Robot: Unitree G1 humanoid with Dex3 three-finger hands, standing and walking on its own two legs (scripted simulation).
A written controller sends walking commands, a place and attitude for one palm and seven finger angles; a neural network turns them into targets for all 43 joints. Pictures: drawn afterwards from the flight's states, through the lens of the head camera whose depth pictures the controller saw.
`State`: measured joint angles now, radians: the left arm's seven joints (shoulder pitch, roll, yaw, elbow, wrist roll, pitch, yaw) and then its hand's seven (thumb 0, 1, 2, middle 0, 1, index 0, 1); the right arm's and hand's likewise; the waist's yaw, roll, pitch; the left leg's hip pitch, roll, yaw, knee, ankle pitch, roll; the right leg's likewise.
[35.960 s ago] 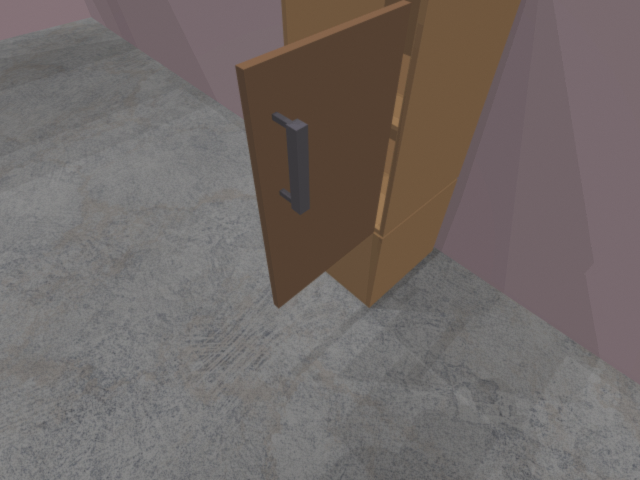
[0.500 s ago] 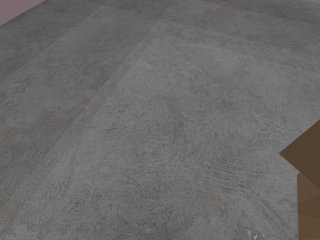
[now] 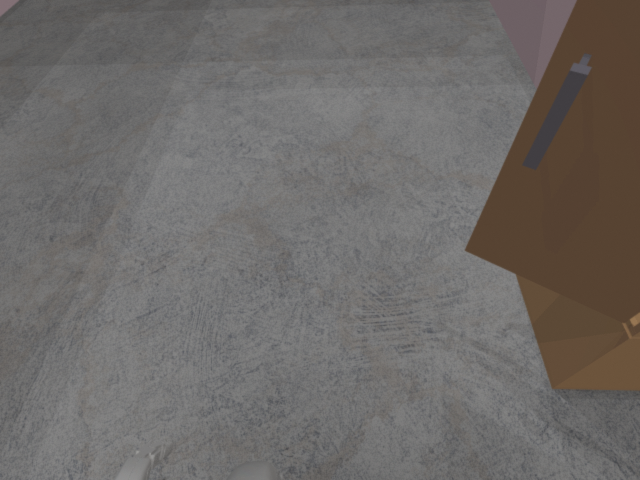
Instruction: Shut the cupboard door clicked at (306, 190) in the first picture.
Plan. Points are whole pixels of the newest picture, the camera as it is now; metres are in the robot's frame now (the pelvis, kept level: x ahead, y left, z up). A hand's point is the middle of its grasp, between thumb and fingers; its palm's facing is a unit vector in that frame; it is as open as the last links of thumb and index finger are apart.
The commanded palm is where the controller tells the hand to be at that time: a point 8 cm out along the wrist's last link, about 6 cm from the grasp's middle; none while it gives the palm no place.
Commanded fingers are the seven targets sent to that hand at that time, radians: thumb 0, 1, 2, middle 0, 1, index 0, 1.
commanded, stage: turn to face it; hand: left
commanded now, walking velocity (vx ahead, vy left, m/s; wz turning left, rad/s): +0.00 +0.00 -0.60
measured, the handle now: (556, 114) +0.61 -0.34 +0.09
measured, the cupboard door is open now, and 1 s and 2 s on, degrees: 58 58 58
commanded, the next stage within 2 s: take the last steps up to it in 0.88 s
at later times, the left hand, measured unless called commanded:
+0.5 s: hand (210, 441) +0.19 +0.18 -0.15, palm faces -0.28 -0.93 -0.23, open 7.4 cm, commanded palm none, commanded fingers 0.00 0.90 0.90 -0.20 -0.30 -0.20 -0.30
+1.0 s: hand (244, 414) +0.23 +0.14 -0.17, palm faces -0.43 -0.88 -0.20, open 7.4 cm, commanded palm none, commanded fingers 0.00 0.90 0.90 -0.20 -0.30 -0.20 -0.30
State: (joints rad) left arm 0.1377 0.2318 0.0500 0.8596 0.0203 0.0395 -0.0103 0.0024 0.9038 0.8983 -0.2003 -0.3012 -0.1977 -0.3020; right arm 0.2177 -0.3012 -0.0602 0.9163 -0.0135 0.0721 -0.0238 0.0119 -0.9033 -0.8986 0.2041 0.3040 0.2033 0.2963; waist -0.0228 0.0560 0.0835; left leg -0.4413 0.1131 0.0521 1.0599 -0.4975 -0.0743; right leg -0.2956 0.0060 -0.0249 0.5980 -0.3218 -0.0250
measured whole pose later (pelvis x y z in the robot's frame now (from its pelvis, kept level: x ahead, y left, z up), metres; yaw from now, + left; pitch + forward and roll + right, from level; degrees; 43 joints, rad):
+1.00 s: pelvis +0.08 -0.01 +0.00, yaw -28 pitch +2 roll -1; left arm 0.19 0.24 0.06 0.96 0.01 0.07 0.00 0.00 0.90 0.90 -0.20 -0.30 -0.20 -0.30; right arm 0.20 -0.19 0.00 0.91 -0.03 0.01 -0.03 0.01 -0.90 -0.90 0.20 0.30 0.20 0.30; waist 0.00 -0.04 0.05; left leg -0.31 0.05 0.09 0.59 -0.31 0.02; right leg -0.36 0.03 0.03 0.91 -0.52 0.01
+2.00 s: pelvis +0.17 -0.20 +0.00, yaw -37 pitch +1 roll +1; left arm 0.11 0.16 0.03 0.95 0.03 0.02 0.02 0.00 0.90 0.90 -0.20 -0.30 -0.20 -0.30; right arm 0.21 -0.22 -0.07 1.01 -0.01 0.07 -0.03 0.01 -0.90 -0.90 0.21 0.30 0.20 0.30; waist -0.03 0.04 0.11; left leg -0.41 0.03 0.01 1.06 -0.55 -0.04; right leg -0.35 -0.06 -0.04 0.61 -0.27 0.01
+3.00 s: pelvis +0.17 -0.14 +0.01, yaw -35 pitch -2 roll +1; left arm 0.32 0.17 -0.01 1.03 0.02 0.01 0.03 0.00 0.90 0.90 -0.20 -0.30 -0.20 -0.30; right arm 0.34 -0.17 -0.01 1.05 -0.01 0.00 -0.01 0.01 -0.91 -0.90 0.20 0.30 0.20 0.30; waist -0.01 -0.02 0.01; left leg -0.18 -0.04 0.08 0.48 -0.27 0.05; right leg -0.28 -0.05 0.09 0.48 -0.17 0.05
